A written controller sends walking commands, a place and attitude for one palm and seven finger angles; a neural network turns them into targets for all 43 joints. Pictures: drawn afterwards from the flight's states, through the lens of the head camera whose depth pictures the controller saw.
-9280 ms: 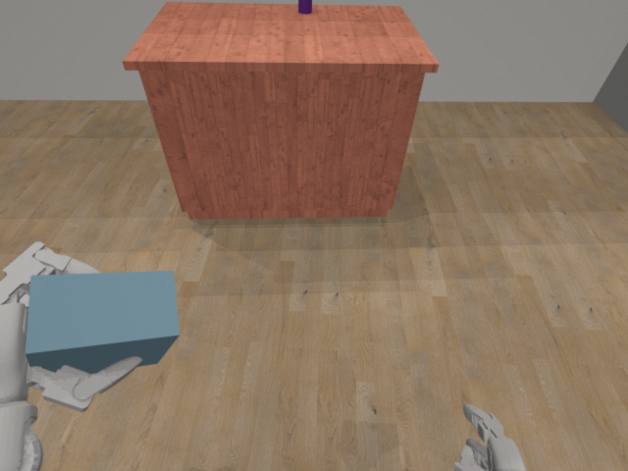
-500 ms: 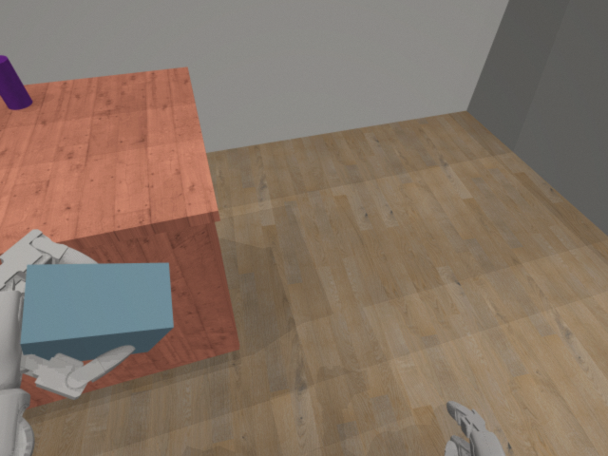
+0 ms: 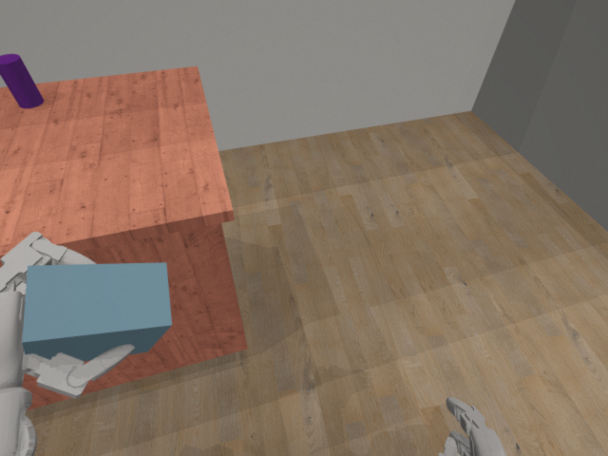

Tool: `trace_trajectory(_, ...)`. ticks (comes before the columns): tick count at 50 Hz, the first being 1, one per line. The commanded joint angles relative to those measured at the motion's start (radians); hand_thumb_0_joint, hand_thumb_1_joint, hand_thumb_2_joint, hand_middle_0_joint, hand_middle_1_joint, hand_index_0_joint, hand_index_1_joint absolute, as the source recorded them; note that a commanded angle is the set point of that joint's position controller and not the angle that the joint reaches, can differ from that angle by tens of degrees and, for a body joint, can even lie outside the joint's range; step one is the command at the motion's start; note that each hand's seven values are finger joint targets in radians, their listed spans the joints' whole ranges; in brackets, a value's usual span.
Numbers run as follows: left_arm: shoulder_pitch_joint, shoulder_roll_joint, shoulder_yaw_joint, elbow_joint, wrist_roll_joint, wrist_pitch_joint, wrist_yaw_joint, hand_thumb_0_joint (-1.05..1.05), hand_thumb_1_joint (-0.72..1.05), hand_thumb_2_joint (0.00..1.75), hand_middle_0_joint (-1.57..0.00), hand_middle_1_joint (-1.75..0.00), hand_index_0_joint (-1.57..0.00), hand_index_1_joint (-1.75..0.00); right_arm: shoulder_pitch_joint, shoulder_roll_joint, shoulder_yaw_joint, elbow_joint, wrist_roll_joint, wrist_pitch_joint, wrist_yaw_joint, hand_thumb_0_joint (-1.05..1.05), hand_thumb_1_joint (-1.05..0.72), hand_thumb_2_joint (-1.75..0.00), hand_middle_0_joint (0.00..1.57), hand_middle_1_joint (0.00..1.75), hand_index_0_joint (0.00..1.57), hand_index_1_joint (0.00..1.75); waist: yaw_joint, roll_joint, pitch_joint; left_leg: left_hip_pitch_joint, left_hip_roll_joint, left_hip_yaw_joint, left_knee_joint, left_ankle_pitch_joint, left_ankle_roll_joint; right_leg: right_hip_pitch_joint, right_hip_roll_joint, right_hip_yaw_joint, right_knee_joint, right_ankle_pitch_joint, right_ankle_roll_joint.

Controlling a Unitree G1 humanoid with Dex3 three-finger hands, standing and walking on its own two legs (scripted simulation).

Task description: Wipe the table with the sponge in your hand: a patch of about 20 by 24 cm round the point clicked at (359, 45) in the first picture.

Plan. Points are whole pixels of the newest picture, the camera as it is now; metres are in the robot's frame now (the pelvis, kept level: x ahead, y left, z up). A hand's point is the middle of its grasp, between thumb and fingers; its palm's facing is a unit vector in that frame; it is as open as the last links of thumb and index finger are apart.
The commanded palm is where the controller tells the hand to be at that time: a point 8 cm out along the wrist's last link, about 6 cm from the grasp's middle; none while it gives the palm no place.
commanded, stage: look again from close up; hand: left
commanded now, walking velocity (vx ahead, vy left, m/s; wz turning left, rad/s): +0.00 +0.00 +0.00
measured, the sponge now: (117, 314) +0.22 +0.21 +0.14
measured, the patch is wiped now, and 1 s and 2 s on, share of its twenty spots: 0.00 0.00 0.00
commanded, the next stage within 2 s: shuffle to correct the standing spot in 0.32 s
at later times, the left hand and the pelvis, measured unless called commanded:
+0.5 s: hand (70, 255) +0.28 +0.28 +0.15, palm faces +0.34 -0.85 -0.40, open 10.6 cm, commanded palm +0.22 +0.31 +0.18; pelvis +0.05 +0.03 +0.00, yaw -1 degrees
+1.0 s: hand (76, 190) +0.36 +0.31 +0.17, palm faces +0.33 -0.86 -0.39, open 10.6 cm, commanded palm +0.32 +0.35 +0.18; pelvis +0.14 +0.09 -0.03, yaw -4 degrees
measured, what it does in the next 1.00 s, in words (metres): walks ahead: left foot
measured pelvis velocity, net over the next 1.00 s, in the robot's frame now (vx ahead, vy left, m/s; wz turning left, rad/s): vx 0.14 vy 0.09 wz -0.07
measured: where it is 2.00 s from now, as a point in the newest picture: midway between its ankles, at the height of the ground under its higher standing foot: outside the picture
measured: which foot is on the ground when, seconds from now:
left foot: down 0.00-0.82, up 0.84-0.96, down 0.98-1.00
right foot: down 0.00-1.00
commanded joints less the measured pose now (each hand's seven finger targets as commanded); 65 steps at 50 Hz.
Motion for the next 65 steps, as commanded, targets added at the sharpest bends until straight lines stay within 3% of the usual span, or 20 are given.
trace_trajectory(1, -0.109, 0.161, 0.117, -0.244, -0.003, -0.074, 0.019, 0.00, 0.10, 1.30, -1.20, -1.60, -1.20, -1.60, -0.103, -0.123, -0.046, -0.158, 0.001, -0.058, -0.011, 0.00, -0.90, -0.90, 0.20, 0.30, 0.20, 0.30, 0.004, 0.096, -0.091, -0.191, 0.133, -0.147, -0.224, -0.299, 0.015, 0.216, -0.089, 0.131, -0.032, -0.181, 0.030)
trace_trajectory(3, -0.088, 0.157, 0.114, -0.242, -0.002, -0.077, 0.022, 0.00, 0.10, 1.30, -1.20, -1.60, -1.20, -1.60, -0.101, -0.118, -0.044, -0.156, 0.003, -0.064, -0.010, 0.00, -0.90, -0.90, 0.20, 0.30, 0.20, 0.30, 0.007, 0.098, -0.092, -0.186, 0.138, -0.146, -0.212, -0.246, 0.019, 0.231, -0.090, 0.129, -0.023, -0.120, 0.028)
trace_trajectory(4, -1.162, 1.001, 0.714, -0.479, 0.142, -0.178, 0.002, 0.00, 0.10, 1.30, -1.20, -1.60, -1.20, -1.60, 0.071, -0.134, -0.072, -0.125, -0.030, -0.127, -0.003, 0.00, -0.90, -0.90, 0.20, 0.30, 0.20, 0.30, 0.028, -0.109, -0.001, -0.207, 0.077, -0.029, 0.012, -0.103, 0.021, 0.075, -0.131, 0.252, -0.137, -0.054, 0.122)
trace_trajectory(5, -0.614, 0.407, 0.320, 0.096, 0.027, -0.135, -0.046, 0.00, 0.10, 1.30, -1.20, -1.60, -1.20, -1.60, -0.009, -0.020, -0.031, -0.082, -0.003, -0.117, 0.002, 0.00, -0.90, -0.90, 0.20, 0.30, 0.20, 0.30, 0.011, -0.128, -0.244, -0.028, -0.024, -0.030, 0.108, -0.093, 0.011, 0.111, -0.222, 0.233, -0.141, -0.140, 0.012)
trace_trajectory(6, -0.452, 0.271, 0.239, 0.139, -0.015, -0.108, -0.059, 0.00, 0.10, 1.30, -1.20, -1.60, -1.20, -1.60, -0.074, -0.056, -0.041, -0.133, 0.018, -0.132, 0.011, 0.00, -0.90, -0.90, 0.20, 0.30, 0.20, 0.30, 0.049, 0.062, -0.240, 0.109, -0.039, -0.025, 0.044, -0.146, -0.005, 0.040, -0.177, 0.341, -0.160, -0.241, -0.029)
trace_trajectory(10, -0.222, 0.144, 0.076, -0.096, -0.039, -0.162, -0.074, 0.00, 0.10, 1.30, -1.20, -1.60, -1.20, -1.60, -0.052, -0.098, -0.048, -0.170, 0.021, -0.147, 0.057, 0.00, -0.90, -0.90, 0.20, 0.30, 0.20, 0.30, 0.052, -0.029, -0.108, 0.002, -0.031, -0.007, -0.035, -0.208, 0.005, 0.102, -0.185, 0.304, -0.227, -0.376, 0.017)
trace_trajectory(18, -0.266, 0.232, 0.210, -0.163, -0.022, -0.165, -0.054, 0.00, 0.10, 1.30, -1.20, -1.60, -1.20, -1.60, -0.093, -0.112, -0.041, -0.214, 0.017, -0.159, 0.055, 0.00, -0.90, -0.90, 0.20, 0.30, 0.20, 0.30, 0.046, 0.107, -0.083, -0.154, 0.111, -0.173, -0.305, -0.154, 0.024, 0.279, -0.045, 0.108, 0.073, -0.025, 0.019)
trace_trajectory(30, -0.221, 0.158, 0.126, -0.207, -0.032, -0.161, -0.053, 0.00, 0.10, 1.30, -1.20, -1.60, -1.20, -1.60, -0.084, -0.141, -0.061, -0.202, -0.002, -0.142, 0.061, 0.00, -0.90, -0.90, 0.20, 0.30, 0.20, 0.30, 0.003, 0.056, -0.144, -0.002, 0.030, -0.086, -0.042, 0.009, -0.002, 0.167, -0.108, 0.228, 0.059, 0.026, -0.063)
trace_trajectory(37, -0.201, 0.202, 0.172, -0.256, -0.041, -0.144, -0.053, 0.00, 0.10, 1.30, -1.20, -1.60, -1.20, -1.60, -0.088, -0.135, -0.063, -0.231, 0.004, -0.091, 0.070, 0.00, -0.90, -0.90, 0.20, 0.30, 0.20, 0.30, 0.009, 0.128, -0.168, 0.176, 0.107, -0.090, 0.045, 0.624, -0.058, 0.068, -0.041, 0.045, 0.221, 0.031, -0.035)
trace_trajectory(39, -0.156, 0.213, 0.197, -0.271, -0.047, -0.138, -0.047, 0.00, 0.10, 1.30, -1.20, -1.60, -1.20, -1.60, -0.104, -0.141, -0.072, -0.245, 0.012, -0.078, 0.080, 0.00, -0.90, -0.90, 0.20, 0.30, 0.20, 0.30, 0.042, -0.010, -0.223, -0.073, 0.047, -0.016, 0.319, 0.589, -0.085, 0.370, -0.088, 0.155, 0.154, 0.302, -0.113)
trace_trajectory(40, -0.146, 0.229, 0.211, -0.295, -0.057, -0.139, -0.041, 0.00, 0.10, 1.30, -1.20, -1.60, -1.20, -1.60, -0.113, -0.147, -0.088, -0.249, 0.019, -0.078, 0.083, 0.00, -0.90, -0.90, 0.20, 0.30, 0.20, 0.30, 0.054, -0.188, -0.246, -0.289, -0.043, 0.019, 0.606, 0.392, -0.106, 0.500, -0.235, 0.408, 0.110, 0.513, -0.234)
trace_trajectory(41, -0.146, 0.233, 0.220, -0.297, -0.059, -0.158, -0.035, 0.00, 0.10, 1.30, -1.20, -1.60, -1.20, -1.60, -0.144, -0.159, -0.097, -0.245, 0.020, -0.083, 0.094, 0.00, -0.90, -0.90, 0.20, 0.30, 0.20, 0.30, 0.065, -0.235, -0.218, -0.513, -0.063, -0.089, 0.818, -0.235, -0.076, 0.569, -0.414, 0.673, 0.055, 0.660, -0.347)
trace_trajectory(42, -0.139, 0.229, 0.237, -0.322, -0.066, -0.174, -0.028, 0.00, 0.10, 1.30, -1.20, -1.60, -1.20, -1.60, -0.123, -0.153, -0.090, -0.229, 0.021, -0.080, 0.102, 0.00, -0.90, -0.90, 0.20, 0.30, 0.20, 0.30, 0.064, -0.108, -0.144, -0.571, 0.072, -0.346, 0.845, -0.412, -0.018, 0.458, -0.504, 0.722, 0.045, 0.565, -0.305)
trace_trajectory(43, -0.117, 0.209, 0.214, -0.352, -0.057, -0.177, -0.031, 0.00, 0.10, 1.30, -1.20, -1.60, -1.20, -1.60, -0.108, -0.137, -0.081, -0.222, 0.012, -0.071, 0.115, 0.00, -0.90, -0.90, 0.20, 0.30, 0.20, 0.30, 0.037, -0.053, -0.107, -0.542, 0.131, -0.378, 0.738, -0.416, -0.006, 0.336, -0.487, 0.646, 0.063, 0.464, -0.252)
trace_trajectory(47, -0.176, 0.220, 0.210, -0.351, -0.035, -0.172, -0.036, 0.00, 0.10, 1.30, -1.20, -1.60, -1.20, -1.60, -0.102, -0.092, -0.065, -0.169, 0.010, -0.069, 0.082, 0.00, -0.90, -0.90, 0.20, 0.30, 0.20, 0.30, -0.015, 0.100, -0.164, 0.159, -0.024, 0.024, 0.100, 0.080, -0.041, -0.102, -0.146, 0.151, 0.169, 0.051, -0.058)
trace_trajectory(49, -0.230, 0.231, 0.233, -0.361, -0.030, -0.176, -0.041, 0.00, 0.10, 1.30, -1.20, -1.60, -1.20, -1.60, -0.089, -0.149, -0.098, -0.199, 0.017, -0.095, 0.056, 0.00, -0.90, -0.90, 0.20, 0.30, 0.20, 0.30, -0.006, 0.366, -0.184, 0.209, 0.180, -0.281, -0.059, 0.080, 0.087, -0.182, -0.001, 0.074, 0.527, -0.250, 0.018)
trace_trajectory(52, -0.230, 0.234, 0.236, -0.260, -0.029, -0.165, -0.042, 0.00, 0.10, 1.30, -1.20, -1.60, -1.20, -1.60, -0.080, -0.108, -0.083, -0.196, 0.014, -0.114, 0.059, 0.00, -0.90, -0.90, 0.20, 0.30, 0.20, 0.30, -0.008, 0.202, -0.168, 0.166, 0.295, -0.407, -0.073, 0.370, 0.239, -0.260, -0.041, 0.125, 0.720, -0.411, 0.020)
trace_trajectory(57, -0.150, 0.208, 0.195, -0.302, -0.015, -0.135, -0.031, 0.00, 0.10, 1.30, -1.20, -1.60, -1.20, -1.60, -0.123, -0.117, -0.057, -0.205, 0.031, -0.118, 0.078, 0.00, -0.90, -0.90, 0.20, 0.30, 0.20, 0.30, 0.023, 0.135, -0.173, -0.195, 0.127, -0.081, 0.091, 0.016, 0.075, 0.282, -0.069, 0.076, 0.074, -0.073, 0.003)
trace_trajectory(59, -0.089, 0.272, 0.259, -0.250, -0.027, -0.121, -0.014, 0.00, 0.10, 1.30, -1.20, -1.60, -1.20, -1.60, -0.128, -0.105, -0.052, -0.206, 0.011, -0.098, 0.078, 0.00, -0.90, -0.90, 0.20, 0.30, 0.20, 0.30, 0.025, -0.264, -0.142, -0.449, -0.031, -0.008, 0.571, -0.250, -0.023, 0.345, -0.434, 0.649, -0.181, -0.033, -0.143)
trace_trajectory(65, 0.027, 0.243, 0.290, -0.213, -0.032, -0.150, -0.005, 0.00, 0.10, 1.30, -1.20, -1.60, -1.20, -1.60, -0.104, -0.097, -0.061, -0.161, 0.014, -0.064, 0.075, 0.00, -0.90, -0.90, 0.20, 0.30, 0.20, 0.30, 0.006, -0.128, -0.149, -0.341, 0.079, -0.093, 0.426, -0.146, -0.039, 0.267, -0.334, 0.271, -0.001, 0.463, -0.118)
